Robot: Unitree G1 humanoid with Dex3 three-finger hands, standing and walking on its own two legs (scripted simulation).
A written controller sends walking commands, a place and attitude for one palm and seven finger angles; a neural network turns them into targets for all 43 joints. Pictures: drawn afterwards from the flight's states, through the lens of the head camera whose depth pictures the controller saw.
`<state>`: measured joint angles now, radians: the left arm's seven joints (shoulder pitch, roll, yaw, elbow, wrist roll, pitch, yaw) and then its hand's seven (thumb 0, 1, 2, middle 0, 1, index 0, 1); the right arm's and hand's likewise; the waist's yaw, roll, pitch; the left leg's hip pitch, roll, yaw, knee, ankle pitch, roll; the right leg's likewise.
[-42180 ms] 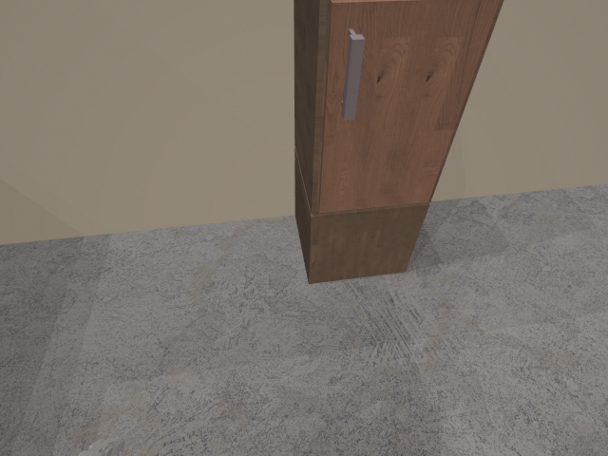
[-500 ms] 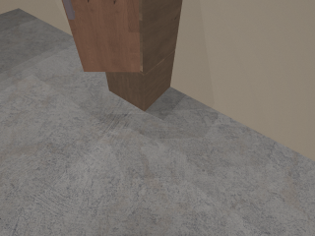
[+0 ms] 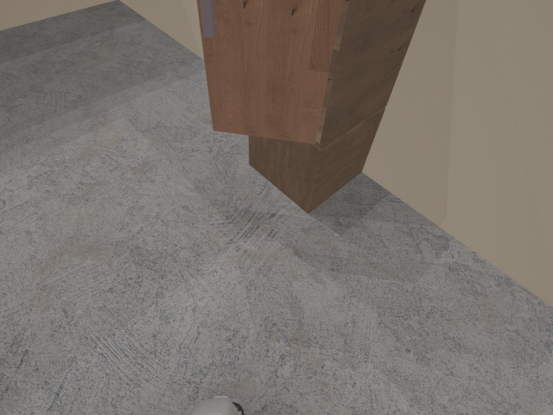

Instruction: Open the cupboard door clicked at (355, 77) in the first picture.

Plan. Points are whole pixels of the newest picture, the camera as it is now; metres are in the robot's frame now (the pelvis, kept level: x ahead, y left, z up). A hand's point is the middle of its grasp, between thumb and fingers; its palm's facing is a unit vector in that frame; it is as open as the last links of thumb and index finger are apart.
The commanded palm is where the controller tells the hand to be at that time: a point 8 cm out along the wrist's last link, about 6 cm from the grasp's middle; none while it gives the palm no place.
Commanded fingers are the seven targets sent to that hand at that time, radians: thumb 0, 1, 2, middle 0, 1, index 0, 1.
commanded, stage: take the last steps up to it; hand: left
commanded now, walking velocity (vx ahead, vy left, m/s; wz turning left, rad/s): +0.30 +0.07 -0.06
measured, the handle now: out of the picture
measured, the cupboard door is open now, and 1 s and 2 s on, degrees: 39 39 39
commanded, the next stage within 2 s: come to a stop and stand still in 0.84 s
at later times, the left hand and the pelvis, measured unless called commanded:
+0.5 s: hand (192, 286) +0.34 +0.19 -0.13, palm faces -0.11 -0.98 -0.18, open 7.4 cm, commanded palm none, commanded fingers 0.00 0.90 0.90 -0.20 -0.30 -0.20 -0.30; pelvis +0.18 +0.03 +0.01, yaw -4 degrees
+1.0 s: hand (174, 285) +0.35 +0.24 -0.17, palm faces +0.00 -0.99 -0.14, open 7.3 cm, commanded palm none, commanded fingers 0.00 0.90 0.90 -0.20 -0.30 -0.20 -0.30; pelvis +0.37 +0.06 +0.01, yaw -5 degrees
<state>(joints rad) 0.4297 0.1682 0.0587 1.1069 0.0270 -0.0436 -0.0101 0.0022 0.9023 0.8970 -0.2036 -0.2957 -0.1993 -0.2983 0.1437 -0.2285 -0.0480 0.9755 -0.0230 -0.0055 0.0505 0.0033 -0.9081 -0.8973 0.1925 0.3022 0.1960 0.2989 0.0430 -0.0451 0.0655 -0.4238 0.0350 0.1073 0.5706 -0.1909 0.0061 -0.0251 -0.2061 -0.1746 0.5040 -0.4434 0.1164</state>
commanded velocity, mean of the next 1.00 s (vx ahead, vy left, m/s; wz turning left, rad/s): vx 0.20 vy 0.02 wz -0.04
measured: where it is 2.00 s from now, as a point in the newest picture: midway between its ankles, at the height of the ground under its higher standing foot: (272, 351)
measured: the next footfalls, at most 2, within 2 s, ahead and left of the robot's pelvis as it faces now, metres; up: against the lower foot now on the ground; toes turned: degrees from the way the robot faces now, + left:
right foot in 0.54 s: +0.31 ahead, -0.09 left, +0.00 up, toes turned -11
left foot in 0.92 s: +0.45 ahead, +0.14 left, +0.00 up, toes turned +2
